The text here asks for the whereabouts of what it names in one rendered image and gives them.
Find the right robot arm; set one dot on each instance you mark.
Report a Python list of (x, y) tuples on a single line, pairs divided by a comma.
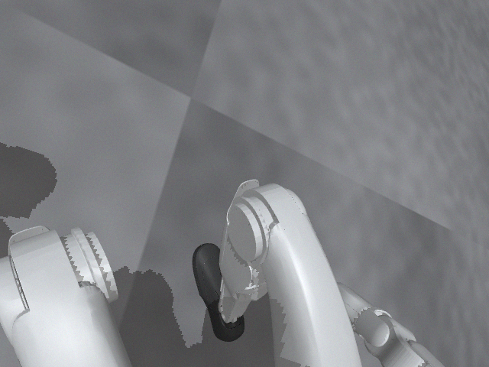
[(392, 343)]

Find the right robot foot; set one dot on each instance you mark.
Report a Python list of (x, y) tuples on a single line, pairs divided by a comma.
[(208, 280)]

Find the right robot hand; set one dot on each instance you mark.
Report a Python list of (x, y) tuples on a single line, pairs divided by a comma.
[(355, 303)]

